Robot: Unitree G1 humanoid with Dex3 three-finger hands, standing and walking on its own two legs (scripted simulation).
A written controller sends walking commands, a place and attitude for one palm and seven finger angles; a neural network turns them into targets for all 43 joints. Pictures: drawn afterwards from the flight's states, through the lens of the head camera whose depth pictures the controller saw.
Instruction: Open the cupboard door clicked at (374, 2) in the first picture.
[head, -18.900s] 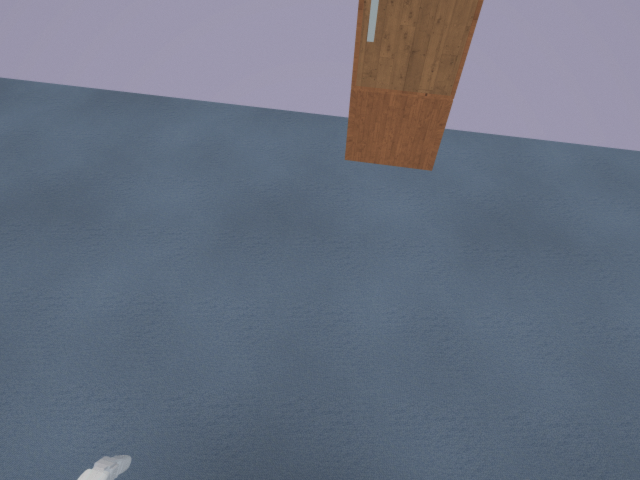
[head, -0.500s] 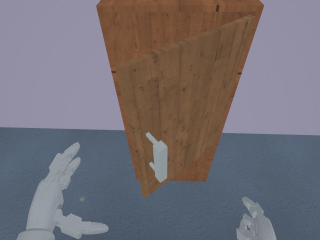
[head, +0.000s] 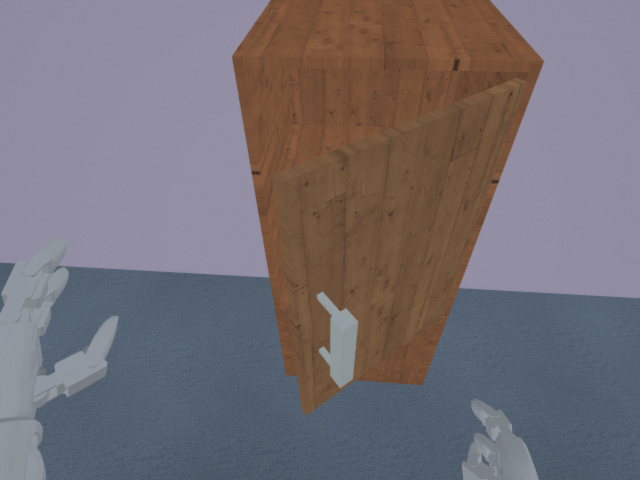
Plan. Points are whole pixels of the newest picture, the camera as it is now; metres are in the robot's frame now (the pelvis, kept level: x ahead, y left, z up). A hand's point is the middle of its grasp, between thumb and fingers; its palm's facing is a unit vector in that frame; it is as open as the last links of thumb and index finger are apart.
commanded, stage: draw the hand back to the body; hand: left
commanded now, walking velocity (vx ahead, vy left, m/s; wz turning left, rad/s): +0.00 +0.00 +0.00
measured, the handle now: (333, 340) +0.34 +0.03 -0.05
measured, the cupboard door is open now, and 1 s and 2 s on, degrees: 40 40 40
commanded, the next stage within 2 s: step back with the hand held close in 0.44 s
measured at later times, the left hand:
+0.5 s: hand (84, 336) +0.19 +0.25 +0.17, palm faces +0.46 -0.79 -0.40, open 7.5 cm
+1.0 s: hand (62, 373) +0.16 +0.25 +0.16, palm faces +0.36 -0.78 -0.52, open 7.4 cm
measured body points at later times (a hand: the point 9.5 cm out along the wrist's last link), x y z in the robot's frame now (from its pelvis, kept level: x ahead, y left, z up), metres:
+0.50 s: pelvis +0.00 -0.01 +0.01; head -0.01 -0.03 +0.46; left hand +0.16 +0.29 +0.19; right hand +0.19 -0.23 -0.08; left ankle -0.02 +0.09 -0.74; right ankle -0.01 -0.13 -0.74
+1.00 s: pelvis -0.04 -0.01 +0.00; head -0.02 -0.01 +0.45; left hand +0.13 +0.29 +0.19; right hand +0.13 -0.26 -0.07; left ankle -0.02 +0.09 -0.74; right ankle -0.01 -0.13 -0.74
